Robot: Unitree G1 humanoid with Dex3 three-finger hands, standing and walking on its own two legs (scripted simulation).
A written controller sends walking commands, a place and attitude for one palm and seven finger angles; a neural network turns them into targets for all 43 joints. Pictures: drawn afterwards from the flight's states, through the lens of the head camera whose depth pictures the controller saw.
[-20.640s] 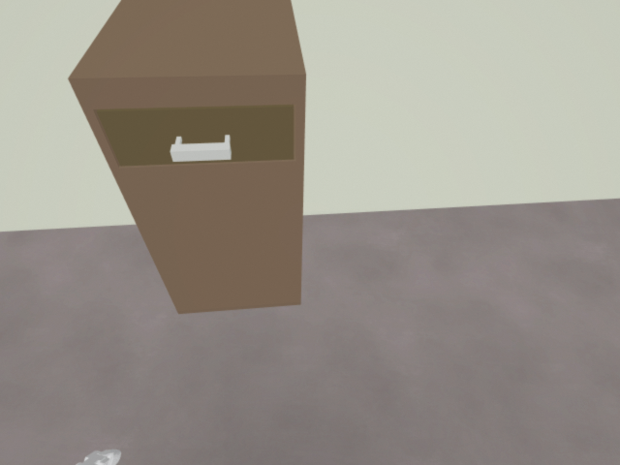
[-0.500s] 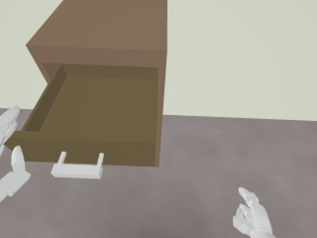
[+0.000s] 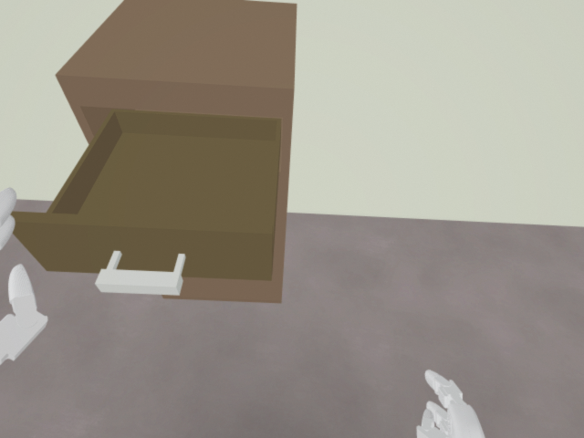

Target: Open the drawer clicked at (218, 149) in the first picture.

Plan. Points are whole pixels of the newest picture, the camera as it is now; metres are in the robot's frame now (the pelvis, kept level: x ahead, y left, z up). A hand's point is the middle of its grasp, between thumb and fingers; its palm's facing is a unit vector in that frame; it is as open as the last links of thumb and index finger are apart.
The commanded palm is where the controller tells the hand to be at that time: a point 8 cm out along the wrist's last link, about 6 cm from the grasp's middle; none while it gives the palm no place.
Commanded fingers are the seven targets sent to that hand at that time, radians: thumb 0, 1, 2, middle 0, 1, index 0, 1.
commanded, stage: step back with the hand held close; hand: left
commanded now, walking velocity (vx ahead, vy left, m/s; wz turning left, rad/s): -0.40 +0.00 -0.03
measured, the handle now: (144, 270) +0.36 +0.26 -0.02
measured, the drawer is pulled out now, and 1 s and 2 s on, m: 0.30 0.30 0.30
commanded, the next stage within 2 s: stop stepping back and stand still in 0.40 s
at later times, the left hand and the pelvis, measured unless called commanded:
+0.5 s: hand out of the picture +0.06 +0.17 +0.15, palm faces +0.33 -0.82 -0.47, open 7.4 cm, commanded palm -0.02 +0.22 +0.18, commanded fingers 0.00 0.90 0.90 -0.20 -0.30 -0.20 -0.30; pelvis -0.14 -0.06 +0.00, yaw +2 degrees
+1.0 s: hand out of the picture -0.09 +0.15 +0.17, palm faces +0.39 -0.81 -0.45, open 7.4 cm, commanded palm -0.16 +0.20 +0.18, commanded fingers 0.00 0.90 0.90 -0.20 -0.30 -0.20 -0.30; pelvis -0.27 -0.08 -0.01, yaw +3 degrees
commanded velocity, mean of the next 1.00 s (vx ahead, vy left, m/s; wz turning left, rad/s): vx -0.05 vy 0.02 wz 0.01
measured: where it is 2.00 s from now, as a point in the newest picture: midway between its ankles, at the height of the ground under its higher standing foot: outside the picture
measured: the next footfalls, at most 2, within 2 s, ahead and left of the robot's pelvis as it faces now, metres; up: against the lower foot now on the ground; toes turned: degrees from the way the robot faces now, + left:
right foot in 0.10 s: -0.05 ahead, -0.11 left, +0.00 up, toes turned -3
left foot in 0.50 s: -0.17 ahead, +0.05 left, +0.00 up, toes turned +3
